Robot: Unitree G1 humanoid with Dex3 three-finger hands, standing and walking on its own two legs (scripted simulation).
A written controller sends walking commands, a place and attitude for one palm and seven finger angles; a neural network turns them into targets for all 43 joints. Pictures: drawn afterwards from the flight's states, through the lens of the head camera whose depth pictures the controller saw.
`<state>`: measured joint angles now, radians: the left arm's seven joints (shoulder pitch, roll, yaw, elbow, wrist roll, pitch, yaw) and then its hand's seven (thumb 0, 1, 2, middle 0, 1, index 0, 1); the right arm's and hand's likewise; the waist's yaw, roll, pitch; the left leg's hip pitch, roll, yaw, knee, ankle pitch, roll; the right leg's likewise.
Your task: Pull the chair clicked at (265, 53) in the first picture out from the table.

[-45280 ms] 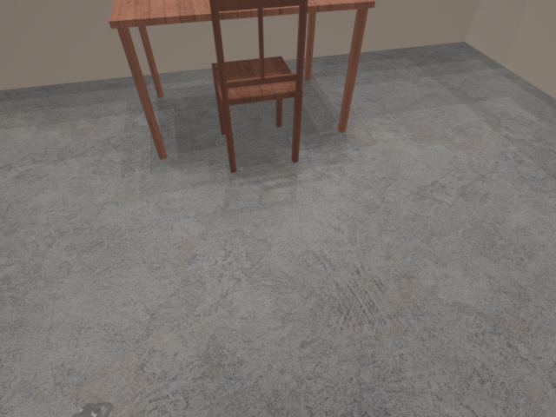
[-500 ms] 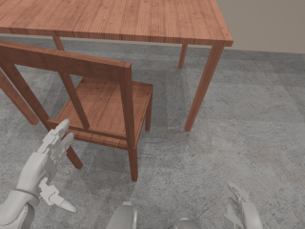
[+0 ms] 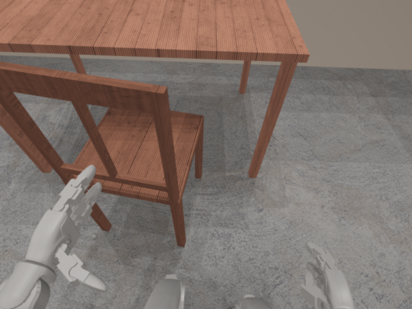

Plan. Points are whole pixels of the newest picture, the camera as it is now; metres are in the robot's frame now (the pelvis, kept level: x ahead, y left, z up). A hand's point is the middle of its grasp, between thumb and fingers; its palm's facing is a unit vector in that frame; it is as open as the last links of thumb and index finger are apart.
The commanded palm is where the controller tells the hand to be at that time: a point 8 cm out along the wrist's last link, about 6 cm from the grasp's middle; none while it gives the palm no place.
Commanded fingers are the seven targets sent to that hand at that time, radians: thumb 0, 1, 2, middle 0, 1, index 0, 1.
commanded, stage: aim the fingers beside a spindle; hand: left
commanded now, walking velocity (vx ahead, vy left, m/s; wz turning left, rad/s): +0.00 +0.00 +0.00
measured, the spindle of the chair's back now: (98, 143) +0.49 +0.29 -0.01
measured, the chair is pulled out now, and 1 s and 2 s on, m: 0.13 0.13 0.13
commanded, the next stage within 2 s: push the fingers through the gap in 2.00 s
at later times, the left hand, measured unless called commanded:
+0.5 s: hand (112, 228) +0.25 +0.18 +0.04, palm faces -0.18 -0.98 -0.04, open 16.9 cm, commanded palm +0.25 +0.23 +0.04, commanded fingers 0.00 -0.50 0.30 -0.06 -0.08 -0.06 -0.08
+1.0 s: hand (139, 219) +0.28 +0.14 +0.02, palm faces -0.20 -0.98 -0.04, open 16.9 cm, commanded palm +0.28 +0.20 +0.02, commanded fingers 0.00 -0.50 0.30 -0.06 -0.08 -0.06 -0.08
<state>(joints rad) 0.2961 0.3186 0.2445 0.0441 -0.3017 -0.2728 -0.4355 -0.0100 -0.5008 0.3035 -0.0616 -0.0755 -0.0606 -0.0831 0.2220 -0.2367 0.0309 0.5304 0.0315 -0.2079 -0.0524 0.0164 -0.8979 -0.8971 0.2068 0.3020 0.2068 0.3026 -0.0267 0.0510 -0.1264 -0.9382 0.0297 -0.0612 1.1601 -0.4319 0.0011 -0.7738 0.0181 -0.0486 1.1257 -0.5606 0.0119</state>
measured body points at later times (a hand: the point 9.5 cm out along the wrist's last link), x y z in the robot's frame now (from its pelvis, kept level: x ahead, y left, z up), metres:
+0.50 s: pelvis +0.00 +0.00 -0.01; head +0.05 +0.01 +0.44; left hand +0.26 +0.24 +0.04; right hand +0.16 -0.25 -0.08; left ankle +0.08 +0.11 -0.65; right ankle +0.00 -0.13 -0.65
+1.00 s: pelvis +0.00 +0.00 -0.02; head +0.07 +0.01 +0.42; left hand +0.29 +0.20 +0.02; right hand +0.17 -0.24 -0.10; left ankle +0.08 +0.11 -0.65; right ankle +0.00 -0.13 -0.65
